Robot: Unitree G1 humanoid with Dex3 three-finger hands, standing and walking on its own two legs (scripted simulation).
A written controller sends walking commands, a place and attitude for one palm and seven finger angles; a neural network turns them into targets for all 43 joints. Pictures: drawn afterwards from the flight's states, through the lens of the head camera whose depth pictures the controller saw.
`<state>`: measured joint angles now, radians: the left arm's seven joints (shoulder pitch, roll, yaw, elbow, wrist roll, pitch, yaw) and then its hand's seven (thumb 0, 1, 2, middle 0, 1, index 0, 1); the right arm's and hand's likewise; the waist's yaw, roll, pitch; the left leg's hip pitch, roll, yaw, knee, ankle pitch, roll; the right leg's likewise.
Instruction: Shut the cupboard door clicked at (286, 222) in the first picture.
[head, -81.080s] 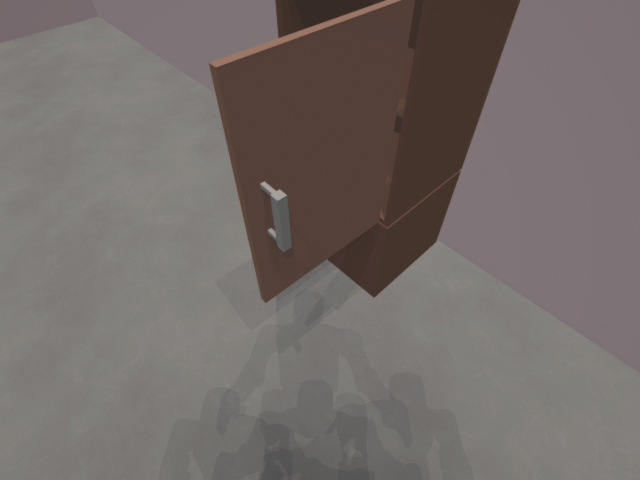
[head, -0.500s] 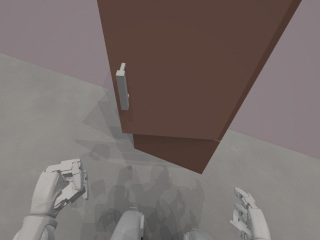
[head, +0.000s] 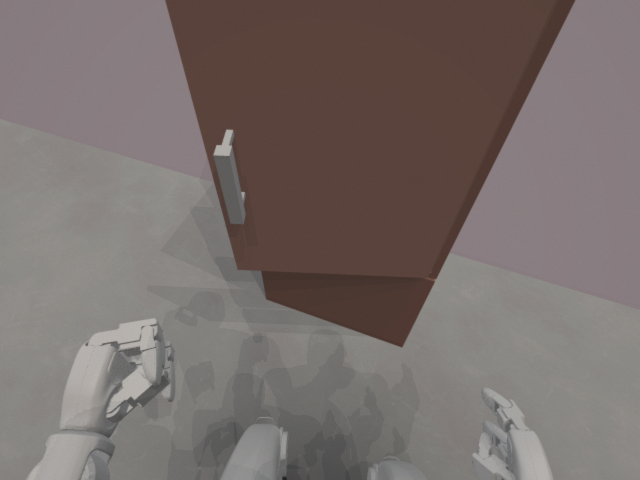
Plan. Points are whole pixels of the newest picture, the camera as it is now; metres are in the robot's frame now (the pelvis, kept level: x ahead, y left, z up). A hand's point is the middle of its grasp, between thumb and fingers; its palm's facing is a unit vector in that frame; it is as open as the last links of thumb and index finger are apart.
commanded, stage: bring the fist close to the handle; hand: left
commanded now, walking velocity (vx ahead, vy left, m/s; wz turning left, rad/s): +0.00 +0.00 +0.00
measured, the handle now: (233, 178) +0.52 +0.17 +0.06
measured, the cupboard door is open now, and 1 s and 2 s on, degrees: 18 18 13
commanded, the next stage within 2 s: push the door shut along its arc in 1.48 s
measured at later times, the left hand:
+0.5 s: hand (201, 305) +0.30 +0.17 +0.06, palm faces -0.01 -1.00 -0.03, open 3.2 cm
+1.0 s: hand (241, 234) +0.41 +0.14 +0.06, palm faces +0.01 -1.00 -0.03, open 3.2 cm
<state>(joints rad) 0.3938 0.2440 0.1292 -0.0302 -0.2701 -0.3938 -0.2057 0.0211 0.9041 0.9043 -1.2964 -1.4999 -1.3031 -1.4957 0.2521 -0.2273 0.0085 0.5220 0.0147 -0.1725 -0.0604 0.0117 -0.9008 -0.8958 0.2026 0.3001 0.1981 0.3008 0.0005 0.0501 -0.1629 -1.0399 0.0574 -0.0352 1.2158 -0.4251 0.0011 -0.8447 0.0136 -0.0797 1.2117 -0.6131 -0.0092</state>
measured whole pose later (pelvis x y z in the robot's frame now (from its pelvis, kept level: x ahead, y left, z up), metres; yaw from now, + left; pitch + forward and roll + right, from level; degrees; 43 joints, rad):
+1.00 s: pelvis +0.00 +0.00 +0.01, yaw -1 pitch +17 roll -2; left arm -0.43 0.22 0.15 0.70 -0.14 -0.42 -0.05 0.02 0.90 0.90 -1.30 -1.50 -1.30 -1.50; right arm 0.27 -0.24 0.00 0.64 0.00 -0.07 -0.02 0.01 -0.90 -0.90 0.20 0.30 0.20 0.30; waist -0.06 0.04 -0.16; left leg -1.07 0.06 -0.01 1.16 -0.40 0.00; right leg -0.90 0.01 -0.05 1.18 -0.59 -0.01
